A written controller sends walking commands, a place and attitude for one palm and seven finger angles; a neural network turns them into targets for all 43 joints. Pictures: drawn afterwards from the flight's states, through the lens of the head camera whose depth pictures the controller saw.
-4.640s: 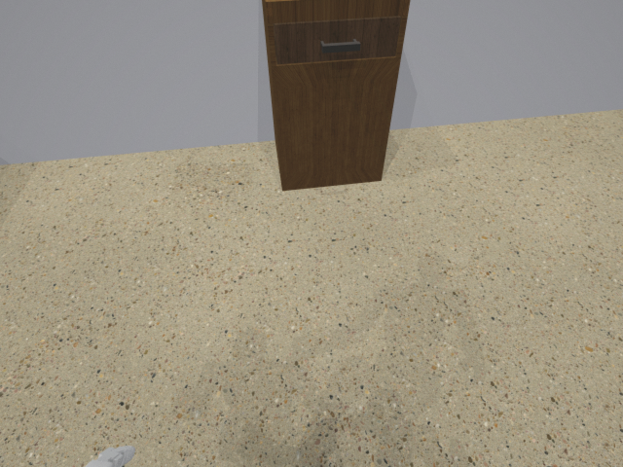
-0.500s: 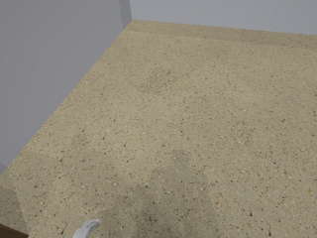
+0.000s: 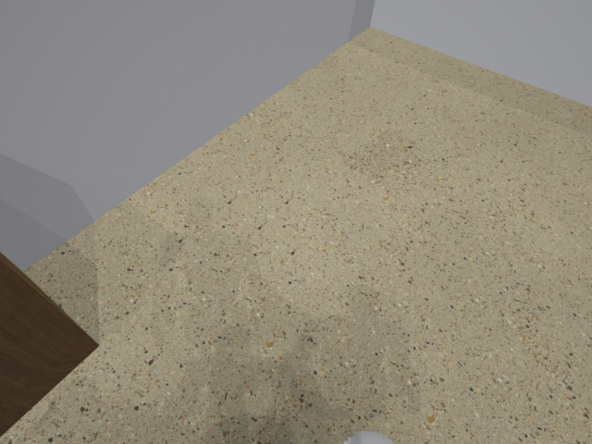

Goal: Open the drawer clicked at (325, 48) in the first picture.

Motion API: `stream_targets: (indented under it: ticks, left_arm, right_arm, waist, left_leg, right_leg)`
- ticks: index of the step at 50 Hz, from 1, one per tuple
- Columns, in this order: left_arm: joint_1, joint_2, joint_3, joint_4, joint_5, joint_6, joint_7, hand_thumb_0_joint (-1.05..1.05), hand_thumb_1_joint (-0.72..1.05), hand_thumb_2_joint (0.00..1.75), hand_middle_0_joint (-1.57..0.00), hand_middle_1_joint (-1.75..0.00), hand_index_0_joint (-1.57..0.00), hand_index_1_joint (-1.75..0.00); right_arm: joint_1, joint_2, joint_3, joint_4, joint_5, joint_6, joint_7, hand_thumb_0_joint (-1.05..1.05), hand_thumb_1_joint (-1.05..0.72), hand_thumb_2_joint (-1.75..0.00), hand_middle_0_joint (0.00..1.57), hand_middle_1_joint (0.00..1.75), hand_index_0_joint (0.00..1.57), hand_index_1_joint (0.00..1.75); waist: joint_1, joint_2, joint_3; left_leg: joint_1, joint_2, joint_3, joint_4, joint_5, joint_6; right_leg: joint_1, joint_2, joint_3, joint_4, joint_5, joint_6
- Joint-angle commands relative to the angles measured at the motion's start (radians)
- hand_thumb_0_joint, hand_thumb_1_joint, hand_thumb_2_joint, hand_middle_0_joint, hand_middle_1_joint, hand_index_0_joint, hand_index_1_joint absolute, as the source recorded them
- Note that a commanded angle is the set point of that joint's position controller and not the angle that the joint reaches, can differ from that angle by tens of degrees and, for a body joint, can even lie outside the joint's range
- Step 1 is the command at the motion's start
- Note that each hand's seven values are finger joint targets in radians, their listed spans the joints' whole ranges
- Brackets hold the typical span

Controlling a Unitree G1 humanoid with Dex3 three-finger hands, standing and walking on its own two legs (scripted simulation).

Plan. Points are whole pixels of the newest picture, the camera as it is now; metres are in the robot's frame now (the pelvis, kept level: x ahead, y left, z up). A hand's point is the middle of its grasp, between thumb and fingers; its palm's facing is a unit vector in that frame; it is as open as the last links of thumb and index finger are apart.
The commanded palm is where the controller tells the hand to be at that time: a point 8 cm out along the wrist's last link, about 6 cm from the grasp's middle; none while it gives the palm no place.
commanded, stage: turn to face it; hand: left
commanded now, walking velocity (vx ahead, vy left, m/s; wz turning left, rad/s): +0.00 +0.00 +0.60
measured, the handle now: out of the picture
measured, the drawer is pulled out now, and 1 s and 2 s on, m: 0.00 0.00 0.00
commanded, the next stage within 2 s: take the last steps up to it in 1.44 s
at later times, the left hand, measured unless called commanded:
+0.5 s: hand out of the picture -0.03 +0.13 -0.15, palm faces +0.34 -0.90 -0.26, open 7.4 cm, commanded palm none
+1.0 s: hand out of the picture -0.11 +0.21 -0.16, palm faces +0.62 -0.75 -0.25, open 7.4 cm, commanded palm none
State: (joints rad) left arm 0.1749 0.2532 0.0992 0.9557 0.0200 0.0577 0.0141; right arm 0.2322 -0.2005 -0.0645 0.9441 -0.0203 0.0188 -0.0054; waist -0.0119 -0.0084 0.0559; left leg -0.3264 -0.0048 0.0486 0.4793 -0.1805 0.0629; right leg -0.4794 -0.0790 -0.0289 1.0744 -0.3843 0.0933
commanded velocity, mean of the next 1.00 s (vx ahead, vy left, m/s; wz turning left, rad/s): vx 0.00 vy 0.00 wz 0.60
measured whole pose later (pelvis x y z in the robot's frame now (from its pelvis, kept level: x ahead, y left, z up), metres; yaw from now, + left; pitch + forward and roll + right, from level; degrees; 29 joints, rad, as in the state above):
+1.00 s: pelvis -0.06 -0.02 +0.00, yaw +37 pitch +1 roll -2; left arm 0.15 0.27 0.08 0.90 0.02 0.05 0.01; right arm 0.18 -0.21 -0.05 0.91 -0.02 0.03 0.01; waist 0.00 -0.02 0.07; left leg -0.25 -0.05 -0.05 0.46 -0.22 0.06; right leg -0.47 -0.09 -0.01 1.03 -0.38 0.12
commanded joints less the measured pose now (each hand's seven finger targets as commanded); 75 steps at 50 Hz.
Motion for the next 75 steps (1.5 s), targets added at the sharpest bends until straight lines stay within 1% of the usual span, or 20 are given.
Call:
stream_targets:
  ticks: [1,10,11,12,13,15,18,25,32,33,35,36,42,53,59,60,62,63,67,75]
  left_arm:
    - [-0.054,0.040,-0.005,-0.107,-0.008,-0.024,0.007,0.00,0.90,0.90,-0.20,-0.30,-0.20,-0.30]
    - [0.126,0.077,-0.002,-0.096,-0.016,-0.032,0.015,0.00,0.90,0.90,-0.20,-0.30,-0.20,-0.30]
    - [0.169,0.131,0.011,-0.093,-0.004,-0.040,0.020,0.00,0.90,0.90,-0.20,-0.30,-0.20,-0.30]
    - [0.145,0.237,0.025,-0.122,0.016,-0.047,0.027,0.00,0.90,0.90,-0.20,-0.30,-0.20,-0.30]
    - [0.057,0.235,0.011,-0.152,0.001,-0.039,0.031,0.00,0.90,0.90,-0.20,-0.30,-0.20,-0.30]
    - [-0.072,0.162,-0.003,-0.187,-0.002,-0.050,0.027,0.00,0.90,0.90,-0.20,-0.30,-0.20,-0.30]
    - [-0.037,0.098,-0.026,-0.167,-0.003,-0.066,0.021,0.00,0.90,0.90,-0.20,-0.30,-0.20,-0.30]
    - [0.137,0.149,-0.015,-0.112,0.008,-0.064,0.020,0.00,0.90,0.90,-0.20,-0.30,-0.20,-0.30]
    - [0.113,0.189,0.009,-0.093,0.006,-0.048,0.013,0.00,0.90,0.90,-0.20,-0.30,-0.20,-0.30]
    - [0.105,0.176,0.007,-0.094,-0.002,-0.043,0.011,0.00,0.90,0.90,-0.20,-0.30,-0.20,-0.30]
    - [0.038,0.072,-0.022,-0.171,-0.009,-0.034,0.003,0.00,0.90,0.90,-0.20,-0.30,-0.20,-0.30]
    - [-0.007,0.100,-0.018,-0.177,-0.003,-0.025,0.008,0.00,0.90,0.90,-0.20,-0.30,-0.20,-0.30]
    - [0.027,0.097,-0.004,-0.108,-0.002,-0.020,-0.005,0.00,0.90,0.90,-0.20,-0.30,-0.20,-0.30]
    - [-0.104,0.085,-0.019,-0.174,-0.009,-0.029,0.011,0.00,0.90,0.90,-0.20,-0.30,-0.20,-0.30]
    - [0.017,0.086,-0.020,-0.155,-0.020,-0.044,0.021,0.00,0.90,0.90,-0.20,-0.30,-0.20,-0.30]
    - [0.051,0.109,-0.014,-0.148,-0.017,-0.054,0.024,0.00,0.90,0.90,-0.20,-0.30,-0.20,-0.30]
    - [0.062,0.231,0.003,-0.156,0.003,-0.061,0.030,0.00,0.90,0.90,-0.20,-0.30,-0.20,-0.30]
    - [0.033,0.210,-0.003,-0.168,-0.002,-0.055,0.031,0.00,0.90,0.90,-0.20,-0.30,-0.20,-0.30]
    - [-0.043,0.102,-0.028,-0.164,-0.006,-0.068,0.023,0.00,0.90,0.90,-0.20,-0.30,-0.20,-0.30]
    - [0.124,0.134,-0.018,-0.083,0.008,-0.069,0.021,0.00,0.90,0.90,-0.20,-0.30,-0.20,-0.30]
  right_arm:
    - [0.064,-0.211,-0.051,-0.049,-0.002,-0.013,-0.009,0.00,-0.90,-0.90,0.20,0.30,0.20,0.30]
    - [-0.085,-0.231,-0.067,-0.111,-0.001,0.021,0.010,0.00,-0.90,-0.90,0.20,0.30,0.20,0.30]
    - [-0.090,-0.183,-0.065,-0.126,0.006,0.028,0.015,0.00,-0.90,-0.90,0.20,0.30,0.20,0.30]
    - [-0.068,-0.103,-0.052,-0.150,0.010,0.027,0.016,0.00,-0.90,-0.90,0.20,0.30,0.20,0.30]
    - [-0.099,-0.174,-0.066,-0.150,-0.003,0.029,0.017,0.00,-0.90,-0.90,0.20,0.30,0.20,0.30]
    - [-0.052,-0.156,-0.066,-0.114,-0.011,0.047,0.030,0.00,-0.90,-0.90,0.20,0.30,0.20,0.30]
    - [-0.016,-0.142,-0.056,-0.083,-0.003,0.040,0.039,0.00,-0.90,-0.90,0.20,0.30,0.20,0.30]
    - [-0.158,-0.120,-0.033,-0.112,0.003,0.045,0.038,0.00,-0.90,-0.90,0.20,0.30,0.20,0.30]
    - [-0.099,-0.124,-0.021,-0.104,0.010,0.015,0.033,0.00,-0.90,-0.90,0.20,0.30,0.20,0.30]
    - [-0.039,-0.161,-0.030,-0.089,0.008,0.007,0.034,0.00,-0.90,-0.90,0.20,0.30,0.20,0.30]
    - [0.091,-0.351,-0.076,-0.066,0.011,-0.003,0.018,0.00,-0.90,-0.90,0.20,0.30,0.20,0.30]
    - [0.114,-0.337,-0.071,-0.046,0.007,0.003,0.014,0.00,-0.90,-0.90,0.20,0.30,0.20,0.30]
    - [-0.067,-0.233,-0.037,-0.096,0.005,-0.012,-0.003,0.00,-0.90,-0.90,0.20,0.30,0.20,0.30]
    - [0.030,-0.234,-0.051,-0.076,-0.003,-0.001,-0.003,0.00,-0.90,-0.90,0.20,0.30,0.20,0.30]
    - [-0.025,-0.220,-0.052,-0.094,0.002,0.007,0.001,0.00,-0.90,-0.90,0.20,0.30,0.20,0.30]
    - [-0.020,-0.192,-0.048,-0.095,0.009,0.007,0.004,0.00,-0.90,-0.90,0.20,0.30,0.20,0.30]
    - [-0.002,-0.131,-0.041,-0.123,0.010,0.008,0.004,0.00,-0.90,-0.90,0.20,0.30,0.20,0.30]
    - [-0.005,-0.164,-0.052,-0.117,0.003,0.016,0.005,0.00,-0.90,-0.90,0.20,0.30,0.20,0.30]
    - [0.025,-0.132,-0.044,-0.047,-0.003,0.041,0.023,0.00,-0.90,-0.90,0.20,0.30,0.20,0.30]
    - [-0.091,-0.102,-0.020,-0.051,0.007,0.040,0.020,0.00,-0.90,-0.90,0.20,0.30,0.20,0.30]
  waist:
    - [-0.039,0.122,-0.142]
    - [0.045,0.157,-0.118]
    - [0.067,-0.001,-0.109]
    - [0.067,-0.345,-0.078]
    - [0.048,-0.259,-0.044]
    - [-0.026,-0.197,0.013]
    - [-0.033,-0.151,0.010]
    - [0.053,-0.176,-0.030]
    - [0.031,-0.198,-0.109]
    - [-0.004,-0.096,-0.146]
    - [-0.079,0.346,-0.195]
    - [-0.082,0.211,-0.183]
    - [0.001,0.133,-0.091]
    - [-0.042,0.161,-0.103]
    - [0.023,0.145,-0.143]
    - [0.038,0.069,-0.158]
    - [0.042,-0.278,-0.139]
    - [0.030,-0.155,-0.113]
    - [-0.020,-0.149,-0.007]
    - [0.045,-0.198,-0.021]
  left_leg:
    - [0.242,0.257,-0.346,-0.158,0.216,0.111]
    - [-0.088,0.144,-0.402,-0.116,-0.067,0.035]
    - [-0.230,0.050,-0.317,0.039,-0.202,-0.029]
    - [-0.396,-0.096,-0.105,0.368,-0.340,-0.116]
    - [-0.315,-0.030,-0.136,0.558,-0.362,-0.102]
    - [-0.274,0.001,-0.125,0.716,-0.237,-0.104]
    - [-0.300,0.022,-0.070,0.745,-0.141,-0.135]
    - [-0.247,0.046,-0.001,0.526,-0.230,-0.154]
    - [0.031,0.027,0.080,0.077,-0.140,-0.108]
    - [0.177,0.042,0.044,-0.061,0.007,-0.095]
    - [0.410,0.435,-0.449,-0.107,0.692,0.125]
    - [0.362,0.446,-0.375,-0.081,0.641,0.171]
    - [0.187,0.216,-0.244,-0.144,0.335,0.069]
    - [0.229,0.213,-0.445,-0.108,0.377,0.124]
    - [0.062,0.147,-0.465,-0.025,0.344,0.068]
    - [-0.030,0.103,-0.428,0.038,0.215,0.020]
    - [-0.273,-0.089,-0.133,0.427,-0.404,-0.103]
    - [-0.229,-0.043,-0.159,0.578,-0.391,-0.098]
    - [-0.228,0.009,-0.108,0.738,-0.201,-0.121]
    - [-0.162,0.025,-0.036,0.486,-0.256,-0.139]
  right_leg:
    - [-0.067,0.003,0.028,-0.098,-0.040,0.006]
    - [0.361,0.058,-0.007,-0.598,0.091,-0.038]
    - [0.463,-0.064,0.103,-0.776,0.019,-0.081]
    - [0.453,-0.372,0.462,-0.928,-0.162,-0.194]
    - [0.228,-0.438,0.431,-0.933,-0.146,-0.230]
    - [0.126,-0.292,0.257,-0.901,-0.068,-0.178]
    - [0.263,-0.209,0.050,-0.782,0.303,-0.161]
    - [0.417,-0.275,-0.009,-0.721,0.539,-0.204]
    - [0.394,-0.289,-0.112,-0.548,0.581,-0.158]
    - [0.314,-0.266,-0.150,-0.420,0.504,-0.111]
    - [-0.124,-0.058,-0.124,-0.028,-0.310,0.015]
    - [-0.117,-0.076,-0.038,0.061,-0.278,-0.005]
    - [-0.067,-0.044,0.014,0.085,0.023,0.011]
    - [-0.011,0.024,0.044,-0.204,-0.065,0.011]
    - [0.305,0.067,0.029,-0.569,0.113,-0.022]
    - [0.436,0.014,0.068,-0.711,0.197,-0.032]
    - [0.477,-0.412,0.434,-0.810,0.339,-0.220]
    - [0.366,-0.415,0.359,-0.797,0.366,-0.265]
    - [0.282,-0.214,0.111,-0.763,0.420,-0.202]
    - [0.377,-0.228,0.054,-0.726,0.589,-0.223]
